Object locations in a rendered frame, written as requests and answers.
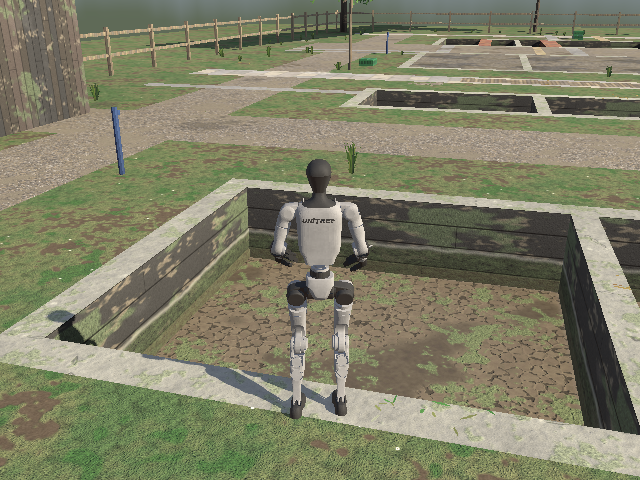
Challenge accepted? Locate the right robot forearm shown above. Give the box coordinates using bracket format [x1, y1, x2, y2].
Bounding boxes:
[355, 240, 370, 262]

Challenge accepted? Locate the robot left upper arm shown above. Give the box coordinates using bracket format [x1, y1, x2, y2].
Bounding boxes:
[271, 202, 298, 255]

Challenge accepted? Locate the robot right hand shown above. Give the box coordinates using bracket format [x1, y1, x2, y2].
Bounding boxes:
[343, 254, 367, 272]

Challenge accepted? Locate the robot left hand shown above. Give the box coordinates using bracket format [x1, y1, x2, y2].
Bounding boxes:
[275, 249, 298, 267]

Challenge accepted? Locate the robot right upper arm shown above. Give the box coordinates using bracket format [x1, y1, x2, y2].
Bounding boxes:
[340, 202, 368, 256]

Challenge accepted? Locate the left robot forearm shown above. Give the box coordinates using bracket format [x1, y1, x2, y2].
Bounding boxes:
[270, 240, 286, 259]

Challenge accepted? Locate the right robot foot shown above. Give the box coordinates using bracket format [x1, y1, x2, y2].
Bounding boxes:
[332, 389, 347, 416]

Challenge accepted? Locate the humanoid robot torso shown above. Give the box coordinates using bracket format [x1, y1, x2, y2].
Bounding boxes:
[296, 198, 343, 300]

